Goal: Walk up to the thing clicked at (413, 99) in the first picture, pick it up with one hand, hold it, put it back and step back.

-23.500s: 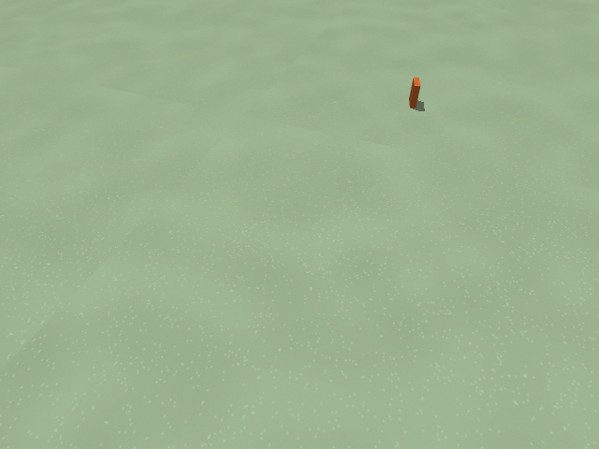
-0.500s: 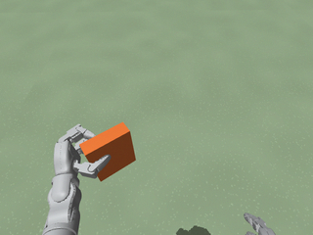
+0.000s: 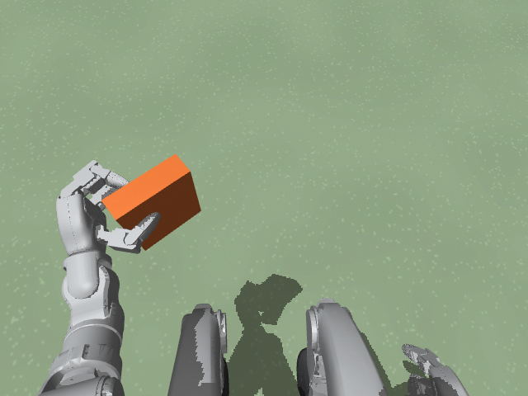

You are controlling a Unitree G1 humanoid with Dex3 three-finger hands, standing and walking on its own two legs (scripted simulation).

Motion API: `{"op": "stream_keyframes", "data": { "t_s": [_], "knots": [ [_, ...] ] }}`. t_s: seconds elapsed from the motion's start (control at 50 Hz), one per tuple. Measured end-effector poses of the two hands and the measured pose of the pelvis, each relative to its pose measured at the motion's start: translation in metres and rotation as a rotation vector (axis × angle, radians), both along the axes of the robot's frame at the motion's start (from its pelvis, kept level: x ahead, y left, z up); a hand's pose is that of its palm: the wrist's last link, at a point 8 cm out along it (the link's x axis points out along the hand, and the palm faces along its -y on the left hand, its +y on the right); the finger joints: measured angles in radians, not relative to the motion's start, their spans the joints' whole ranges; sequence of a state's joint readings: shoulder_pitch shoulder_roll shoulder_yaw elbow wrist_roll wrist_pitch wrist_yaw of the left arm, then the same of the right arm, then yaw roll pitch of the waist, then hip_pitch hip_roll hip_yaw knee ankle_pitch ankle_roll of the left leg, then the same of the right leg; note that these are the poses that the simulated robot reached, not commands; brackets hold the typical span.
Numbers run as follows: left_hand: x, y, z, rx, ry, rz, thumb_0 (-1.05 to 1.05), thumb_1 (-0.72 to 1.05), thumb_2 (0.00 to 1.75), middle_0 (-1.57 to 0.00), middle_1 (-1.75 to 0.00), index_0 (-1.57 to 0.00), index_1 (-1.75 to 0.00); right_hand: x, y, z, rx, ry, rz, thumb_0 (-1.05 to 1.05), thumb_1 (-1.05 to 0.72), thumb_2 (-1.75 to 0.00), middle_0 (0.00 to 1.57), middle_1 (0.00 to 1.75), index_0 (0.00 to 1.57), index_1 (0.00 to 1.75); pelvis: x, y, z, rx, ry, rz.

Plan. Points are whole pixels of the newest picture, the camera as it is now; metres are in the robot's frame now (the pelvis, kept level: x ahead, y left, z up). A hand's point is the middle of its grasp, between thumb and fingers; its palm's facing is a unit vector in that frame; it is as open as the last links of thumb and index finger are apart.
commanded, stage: crouch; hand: left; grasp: from the side
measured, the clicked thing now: (159, 206) +0.42 +0.18 -0.05
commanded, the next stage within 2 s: lower in 1.14 s
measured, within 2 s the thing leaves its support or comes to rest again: neither
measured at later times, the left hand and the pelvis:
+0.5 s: hand (148, 232) +0.43 +0.24 -0.20, palm faces +0.27 -0.96 -0.02, open 8.4 cm; pelvis -0.05 +0.00 -0.17, yaw -3 degrees
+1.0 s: hand (157, 237) +0.45 +0.24 -0.30, palm faces +0.25 -0.97 -0.02, open 8.4 cm; pelvis -0.04 +0.01 -0.23, yaw -6 degrees
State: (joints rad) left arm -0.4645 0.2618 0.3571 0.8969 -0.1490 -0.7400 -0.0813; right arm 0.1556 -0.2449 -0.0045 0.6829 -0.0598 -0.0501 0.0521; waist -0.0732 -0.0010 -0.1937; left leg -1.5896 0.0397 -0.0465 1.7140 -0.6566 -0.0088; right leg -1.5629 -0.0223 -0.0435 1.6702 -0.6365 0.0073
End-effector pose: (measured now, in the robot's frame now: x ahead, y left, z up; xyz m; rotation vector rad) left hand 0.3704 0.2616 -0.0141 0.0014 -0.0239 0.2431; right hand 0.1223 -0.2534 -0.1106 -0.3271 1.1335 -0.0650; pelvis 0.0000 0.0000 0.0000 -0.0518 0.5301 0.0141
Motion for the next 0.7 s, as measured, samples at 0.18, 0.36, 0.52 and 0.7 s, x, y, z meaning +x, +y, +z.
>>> {"op": "stream_keyframes", "data": {
  "t_s": [0.18, 0.36, 0.52, 0.7],
  "knots": [
    [0.006, 0.011, -0.082, -0.001, 0.005, 0.04, 0.0, -0.43, 1.16, -0.96, -1.34, -0.96, -1.32, -0.018, 0.004, -0.075, 0.001, 0.067, 0.041, 0.01, -0.89, -0.91, 0.2, 0.3, 0.2, 0.3, -0.02, 0.0, -0.069, -0.011, 0.05, -0.007],
    [0.01, 0.018, -0.156, 0.012, 0.002, 0.047, 0.0, -0.44, 1.17, -0.95, -1.36, -0.96, -1.33, -0.052, -0.009, -0.134, -0.049, 0.133, 0.049, 0.0, -0.9, -0.91, 0.2, 0.3, 0.2, 0.3, -0.04, -0.002, -0.137, -0.023, 0.027, -0.016],
    [0.026, 0.02, -0.196, 0.016, 0.007, 0.026, 0.0, -0.44, 1.17, -0.96, -1.36, -0.96, -1.33, -0.087, -0.016, -0.169, -0.077, 0.197, 0.029, 0.0, -0.9, -0.91, 0.2, 0.3, 0.2, 0.3, -0.049, -0.002, -0.178, -0.034, -0.009, -0.028],
    [0.037, 0.022, -0.24, -0.01, 0.029, 0.035, 0.0, -0.44, 1.17, -0.96, -1.35, -0.96, -1.33, -0.109, -0.017, -0.189, -0.101, 0.27, 0.033, 0.0, -0.89, -0.9, 0.2, 0.3, 0.2, 0.3, -0.048, 0.001, -0.206, -0.058, -0.028, -0.046]
  ]
}}
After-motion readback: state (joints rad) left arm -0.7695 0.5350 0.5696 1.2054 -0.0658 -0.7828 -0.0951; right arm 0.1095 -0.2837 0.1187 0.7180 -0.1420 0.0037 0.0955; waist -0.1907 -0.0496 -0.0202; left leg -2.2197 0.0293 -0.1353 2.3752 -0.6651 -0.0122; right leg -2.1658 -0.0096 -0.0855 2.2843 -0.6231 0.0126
